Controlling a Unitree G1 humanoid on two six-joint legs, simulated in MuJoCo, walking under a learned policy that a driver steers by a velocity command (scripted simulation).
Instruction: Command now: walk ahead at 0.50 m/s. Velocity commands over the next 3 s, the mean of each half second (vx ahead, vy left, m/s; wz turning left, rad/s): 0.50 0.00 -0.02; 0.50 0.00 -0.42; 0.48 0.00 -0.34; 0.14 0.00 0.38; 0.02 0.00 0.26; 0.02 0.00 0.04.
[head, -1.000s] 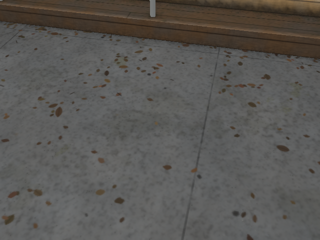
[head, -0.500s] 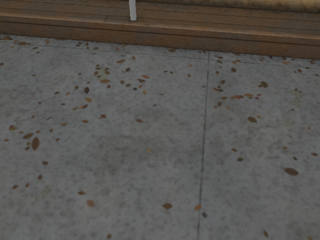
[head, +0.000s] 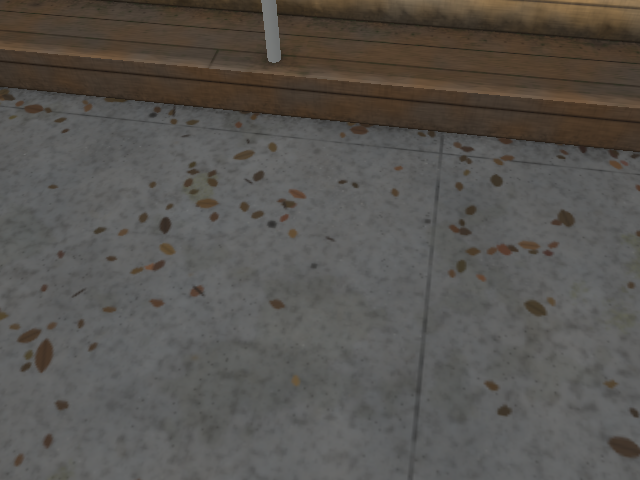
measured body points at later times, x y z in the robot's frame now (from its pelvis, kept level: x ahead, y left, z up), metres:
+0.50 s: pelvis +0.26 +0.07 +0.00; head +0.29 +0.09 +0.45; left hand +0.28 +0.34 -0.15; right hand +0.40 -0.18 -0.12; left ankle +0.33 +0.16 -0.74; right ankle +0.14 -0.07 -0.64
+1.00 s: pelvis +0.52 +0.01 -0.02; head +0.55 +0.00 +0.43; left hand +0.77 +0.20 -0.13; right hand +0.44 -0.24 -0.17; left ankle +0.34 +0.17 -0.70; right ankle +0.60 -0.09 -0.74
